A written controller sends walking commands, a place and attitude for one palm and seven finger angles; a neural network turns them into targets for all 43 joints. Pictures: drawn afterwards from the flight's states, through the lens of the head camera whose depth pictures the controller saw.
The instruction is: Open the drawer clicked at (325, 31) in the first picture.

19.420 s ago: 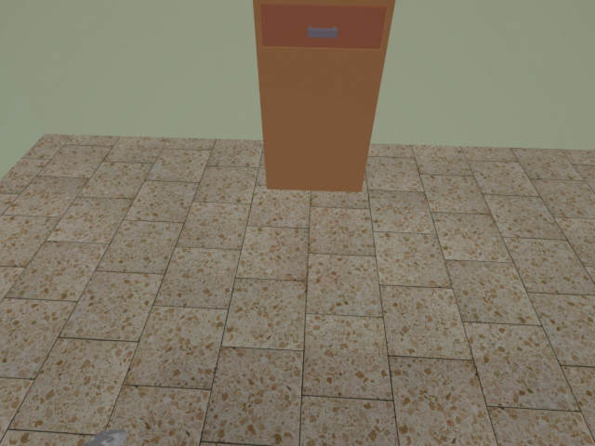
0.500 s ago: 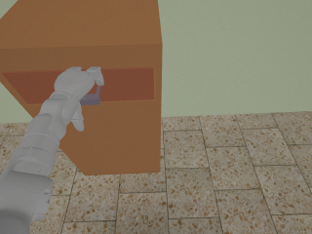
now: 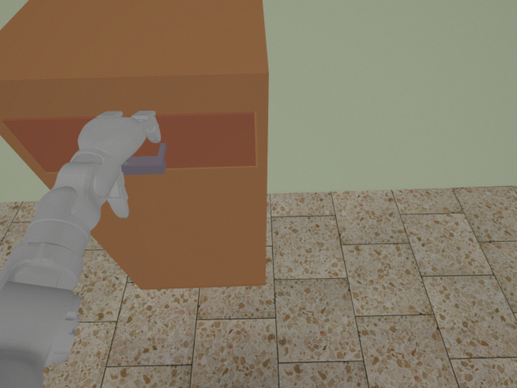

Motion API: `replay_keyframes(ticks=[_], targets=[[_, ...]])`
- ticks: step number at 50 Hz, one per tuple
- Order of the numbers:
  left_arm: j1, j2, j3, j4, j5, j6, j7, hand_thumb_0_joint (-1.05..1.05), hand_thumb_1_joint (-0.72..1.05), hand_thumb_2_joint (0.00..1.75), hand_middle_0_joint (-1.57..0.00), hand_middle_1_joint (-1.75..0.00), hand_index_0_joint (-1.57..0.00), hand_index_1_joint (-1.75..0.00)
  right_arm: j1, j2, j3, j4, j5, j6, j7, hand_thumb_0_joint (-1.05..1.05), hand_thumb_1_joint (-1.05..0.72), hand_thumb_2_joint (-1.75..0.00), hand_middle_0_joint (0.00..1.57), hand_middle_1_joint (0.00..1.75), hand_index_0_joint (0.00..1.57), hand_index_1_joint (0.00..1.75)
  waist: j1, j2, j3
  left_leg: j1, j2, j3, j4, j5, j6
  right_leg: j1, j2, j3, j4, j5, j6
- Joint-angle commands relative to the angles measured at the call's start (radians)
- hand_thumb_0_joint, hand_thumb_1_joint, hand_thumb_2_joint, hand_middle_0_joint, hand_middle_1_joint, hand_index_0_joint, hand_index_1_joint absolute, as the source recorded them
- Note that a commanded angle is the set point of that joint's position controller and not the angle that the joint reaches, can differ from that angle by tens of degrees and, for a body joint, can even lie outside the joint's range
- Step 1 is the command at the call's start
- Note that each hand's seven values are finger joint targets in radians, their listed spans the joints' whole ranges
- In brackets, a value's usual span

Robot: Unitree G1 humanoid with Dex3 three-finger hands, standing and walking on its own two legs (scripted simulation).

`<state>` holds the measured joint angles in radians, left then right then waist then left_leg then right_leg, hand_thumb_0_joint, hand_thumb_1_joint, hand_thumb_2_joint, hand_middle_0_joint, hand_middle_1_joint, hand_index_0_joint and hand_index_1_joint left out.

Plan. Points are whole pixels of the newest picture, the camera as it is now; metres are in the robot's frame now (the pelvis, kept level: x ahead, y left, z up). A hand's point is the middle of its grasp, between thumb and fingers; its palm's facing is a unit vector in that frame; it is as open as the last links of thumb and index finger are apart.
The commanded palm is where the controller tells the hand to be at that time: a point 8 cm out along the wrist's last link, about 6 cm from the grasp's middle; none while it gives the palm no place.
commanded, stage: move the hooked fingers above the handle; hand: left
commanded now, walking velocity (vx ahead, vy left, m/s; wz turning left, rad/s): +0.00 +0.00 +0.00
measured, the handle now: (137, 157) +0.51 +0.24 +0.03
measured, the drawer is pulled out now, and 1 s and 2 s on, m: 0.00 0.00 0.00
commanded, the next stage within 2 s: lower the fingers behind the handle in 0.44 s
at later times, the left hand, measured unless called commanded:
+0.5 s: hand (100, 162) +0.45 +0.26 +0.09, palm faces -0.14 +0.01 -0.99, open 13.8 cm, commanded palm +0.44 +0.25 +0.15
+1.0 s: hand (139, 153) +0.47 +0.21 +0.09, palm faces -0.01 +0.01 -1.00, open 13.6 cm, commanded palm +0.45 +0.24 +0.12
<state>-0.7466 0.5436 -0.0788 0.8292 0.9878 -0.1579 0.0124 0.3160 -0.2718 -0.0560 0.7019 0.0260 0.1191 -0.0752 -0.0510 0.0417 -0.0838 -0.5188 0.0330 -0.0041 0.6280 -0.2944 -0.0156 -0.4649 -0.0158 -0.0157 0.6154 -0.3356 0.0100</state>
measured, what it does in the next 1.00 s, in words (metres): stands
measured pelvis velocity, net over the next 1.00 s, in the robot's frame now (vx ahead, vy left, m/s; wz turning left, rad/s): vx -0.01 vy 0.00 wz -0.03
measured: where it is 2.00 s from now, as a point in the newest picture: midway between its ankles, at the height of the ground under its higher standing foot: outside the picture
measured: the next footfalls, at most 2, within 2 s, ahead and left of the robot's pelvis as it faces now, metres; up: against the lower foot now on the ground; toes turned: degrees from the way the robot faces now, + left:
none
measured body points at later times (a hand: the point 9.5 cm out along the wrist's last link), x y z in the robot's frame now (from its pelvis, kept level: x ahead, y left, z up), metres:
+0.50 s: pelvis +0.00 +0.00 +0.00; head +0.05 -0.01 +0.45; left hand +0.45 +0.26 +0.15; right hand +0.05 -0.27 -0.13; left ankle +0.00 +0.13 -0.72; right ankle -0.02 -0.13 -0.72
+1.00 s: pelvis -0.01 +0.00 +0.00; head +0.04 -0.02 +0.44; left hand +0.47 +0.20 +0.14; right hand +0.03 -0.26 -0.15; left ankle +0.00 +0.13 -0.72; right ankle -0.02 -0.13 -0.72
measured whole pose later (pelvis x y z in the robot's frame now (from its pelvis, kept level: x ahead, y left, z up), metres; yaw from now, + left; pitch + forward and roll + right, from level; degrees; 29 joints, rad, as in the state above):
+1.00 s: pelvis -0.01 +0.00 +0.00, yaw -2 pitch +12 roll +0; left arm -0.86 0.48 -0.06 1.03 1.06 0.02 0.20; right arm 0.29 -0.24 -0.01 0.71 0.03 0.14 -0.06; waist -0.09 0.06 -0.12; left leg -0.58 0.04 0.03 0.65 -0.29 -0.01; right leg -0.55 -0.01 0.02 0.66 -0.33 0.01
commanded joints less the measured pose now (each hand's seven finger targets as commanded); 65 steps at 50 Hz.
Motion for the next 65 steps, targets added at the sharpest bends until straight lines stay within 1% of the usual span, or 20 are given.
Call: replay_keyframes(ticks=[1,4,6,10,15,20,24,28,30,36,38,40,42,46,49,52,55,59,62,65], targets=[[-0.522,0.365,0.223,-0.208,0.01,-0.03,0.138,0.0,-0.5,0.3,-0.3,-1.2,-0.3,-1.2,0.054,-0.132,-0.044,-0.081,-0.009,-0.023,-0.003,0.0,-0.9,-0.9,0.2,0.3,0.2,0.3,-0.004,0.045,-0.351,0.203,-0.061,0.029,-0.007,0.314,0.055,0.051,0.052,-0.008,-0.034,0.316,-0.043],[-0.504,0.445,0.301,-0.197,0.046,0.015,0.226,0.0,-0.5,0.3,-0.3,-1.2,-0.3,-1.2,0.041,-0.131,-0.043,-0.081,-0.016,-0.023,0.008,0.0,-0.9,-0.9,0.2,0.3,0.2,0.3,0.033,0.078,-0.433,0.181,-0.062,0.035,0.007,0.38,0.046,0.095,0.056,-0.015,0.001,0.365,-0.048],[-0.481,0.401,0.258,-0.153,0.066,0.077,0.255,0.0,-0.5,0.3,-0.3,-1.2,-0.3,-1.2,0.036,-0.128,-0.044,-0.079,-0.016,-0.023,0.018,0.0,-0.9,-0.9,0.2,0.3,0.2,0.3,0.029,0.091,-0.445,0.187,-0.056,0.046,0.012,0.413,0.041,0.09,0.057,-0.021,0.011,0.399,-0.045],[-0.448,0.428,0.258,-0.126,0.058,0.155,0.24,0.0,-0.5,0.3,-0.3,-1.2,-0.3,-1.2,0.027,-0.14,-0.039,-0.087,-0.009,-0.01,0.021,0.0,-0.9,-0.9,0.2,0.3,0.2,0.3,0.03,0.006,-0.489,0.174,-0.056,0.063,-0.003,0.407,0.049,0.178,0.052,-0.014,-0.006,0.453,-0.031],[-0.431,0.423,0.231,-0.075,0.042,0.176,0.164,0.0,-0.5,0.3,-0.3,-1.2,-0.3,-1.2,0.008,-0.148,-0.032,-0.095,0.005,0.0,-0.005,0.0,-0.9,-0.9,0.2,0.3,0.2,0.3,0.011,-0.063,-0.396,0.159,-0.053,0.071,-0.043,0.308,0.063,0.18,0.044,-0.007,-0.055,0.389,-0.021],[-0.396,0.231,0.064,-0.077,0.022,0.104,0.041,0.0,-0.5,0.3,-0.3,-1.2,-0.3,-1.2,0.034,-0.148,-0.04,-0.103,0.007,-0.012,-0.013,0.0,-0.9,-0.9,0.2,0.3,0.2,0.3,-0.037,-0.066,-0.291,0.209,-0.044,0.061,-0.049,0.259,0.068,0.078,0.045,-0.009,-0.093,0.315,-0.021],[-0.464,0.117,-0.018,-0.241,-0.023,-0.002,-0.003,0.0,-0.5,0.3,-0.3,-1.2,-0.3,-1.2,0.052,-0.132,-0.053,-0.106,-0.006,-0.025,-0.012,0.0,-0.9,-0.9,0.2,0.3,0.2,0.3,-0.06,-0.008,-0.305,0.294,-0.048,0.04,-0.029,0.29,0.069,0.017,0.051,-0.009,-0.091,0.286,-0.031],[-0.531,0.24,0.106,-0.248,-0.014,-0.052,0.068,0.0,-0.5,0.3,-0.3,-1.2,-0.3,-1.2,0.063,-0.137,-0.053,-0.081,-0.006,-0.024,-0.008,0.0,-0.9,-0.9,0.2,0.3,0.2,0.3,-0.043,0.038,-0.302,0.268,-0.052,0.013,-0.011,0.285,0.055,-0.034,0.057,-0.015,-0.055,0.251,-0.043],[-0.519,0.322,0.196,-0.224,0.001,-0.047,0.141,0.0,-0.5,0.3,-0.3,-1.2,-0.3,-1.2,0.065,-0.136,-0.049,-0.075,-0.01,-0.026,0.002,0.0,-0.9,-0.9,0.2,0.3,0.2,0.3,-0.009,0.063,-0.337,0.229,-0.056,0.012,-0.004,0.306,0.049,-0.015,0.059,-0.019,-0.028,0.259,-0.049],[-0.485,0.313,0.203,-0.105,0.081,0.113,0.308,0.0,-0.5,0.3,-0.3,-1.2,-0.3,-1.2,0.053,-0.132,-0.046,-0.068,-0.025,-0.029,0.032,0.0,-0.9,-0.9,0.2,0.3,0.2,0.3,0.013,0.068,-0.445,0.167,-0.051,0.037,0.021,0.352,0.037,0.017,0.064,-0.034,0.023,0.315,-0.046],[-0.5,0.27,0.155,-0.052,0.093,0.176,0.303,0.0,-0.5,0.3,-0.3,-1.2,-0.3,-1.2,0.061,-0.138,-0.049,-0.064,-0.021,-0.026,0.037,0.0,-0.9,-0.9,0.2,0.3,0.2,0.3,-0.008,0.047,-0.445,0.173,-0.043,0.044,0.021,0.354,0.038,0.009,0.064,-0.036,0.017,0.322,-0.041],[-0.486,0.311,0.178,-0.008,0.092,0.218,0.289,0.0,-0.5,0.3,-0.3,-1.2,-0.3,-1.2,0.063,-0.146,-0.044,-0.059,-0.02,-0.014,0.035,0.0,-0.9,-0.9,0.2,0.3,0.2,0.3,-0.004,-0.002,-0.461,0.156,-0.044,0.05,0.014,0.342,0.043,0.051,0.061,-0.027,0.008,0.336,-0.035],[-0.509,0.274,0.13,0.046,0.086,0.259,0.268,0.0,-0.5,0.3,-0.3,-1.2,-0.3,-1.2,0.051,-0.145,-0.036,-0.058,-0.012,-0.005,0.025,0.0,-0.9,-0.9,0.2,0.3,0.2,0.3,-0.03,-0.051,-0.39,0.124,-0.045,0.059,-0.005,0.267,0.05,0.042,0.056,-0.023,-0.024,0.296,-0.026],[-0.458,0.314,0.131,0.145,0.075,0.271,0.199,0.0,-0.5,0.3,-0.3,-1.2,-0.3,-1.2,0.04,-0.15,-0.016,-0.067,-0.001,0.004,0.002,0.0,-0.9,-0.9,0.2,0.3,0.2,0.3,-0.023,-0.111,-0.304,0.065,-0.049,0.067,-0.033,0.166,0.059,0.062,0.044,-0.009,-0.059,0.235,-0.02],[-0.425,0.351,0.143,0.175,0.067,0.231,0.143,0.0,-0.5,0.3,-0.3,-1.2,-0.3,-1.2,0.033,-0.155,-0.006,-0.086,0.008,0.001,-0.018,0.0,-0.9,-0.9,0.2,0.3,0.2,0.3,-0.022,-0.165,-0.236,0.015,-0.051,0.075,-0.045,0.087,0.063,0.067,0.035,0.007,-0.086,0.168,-0.013],[-0.405,0.336,0.117,0.18,0.068,0.176,0.112,0.0,-0.5,0.3,-0.3,-1.2,-0.3,-1.2,0.045,-0.154,-0.003,-0.106,0.013,-0.011,-0.031,0.0,-0.9,-0.9,0.2,0.3,0.2,0.3,-0.031,-0.145,-0.188,-0.012,-0.051,0.076,-0.042,0.034,0.063,0.021,0.03,0.013,-0.086,0.111,-0.013],[-0.365,0.351,0.141,0.155,0.07,0.116,0.111,0.0,-0.5,0.3,-0.3,-1.2,-0.3,-1.2,0.067,-0.152,-0.011,-0.117,0.008,-0.022,-0.031,0.0,-0.9,-0.9,0.2,0.3,0.2,0.3,-0.017,-0.101,-0.234,-0.007,-0.05,0.08,-0.019,0.051,0.062,0.017,0.032,0.02,-0.065,0.125,-0.017],[-0.443,0.333,0.147,0.041,0.058,0.017,0.132,0.0,-0.5,0.3,-0.3,-1.2,-0.3,-1.2,0.11,-0.15,-0.032,-0.117,0.002,-0.048,-0.03,0.0,-0.9,-0.9,0.2,0.3,0.2,0.3,-0.052,-0.103,-0.297,-0.004,-0.047,0.065,0.026,0.067,0.07,-0.006,0.036,0.03,-0.043,0.156,-0.015],[-0.537,0.342,0.162,-0.099,0.063,-0.061,0.18,0.0,-0.5,0.3,-0.3,-1.2,-0.3,-1.2,0.138,-0.145,-0.054,-0.098,-0.011,-0.058,-0.029,0.0,-0.9,-0.9,0.2,0.3,0.2,0.3,-0.063,0.016,-0.431,0.055,-0.056,0.049,0.069,0.131,0.07,-0.032,0.045,0.037,-0.001,0.206,-0.021],[-0.489,0.296,0.139,0.014,0.071,-0.021,0.235,0.0,-0.5,0.3,-0.3,-1.2,-0.3,-1.2,0.158,-0.149,-0.056,-0.055,-0.011,-0.059,-0.013,0.0,-0.9,-0.9,0.2,0.3,0.2,0.3,-0.082,0.003,-0.359,0.022,-0.051,0.039,0.086,0.119,0.063,-0.122,0.054,0.014,0.01,0.167,-0.022]])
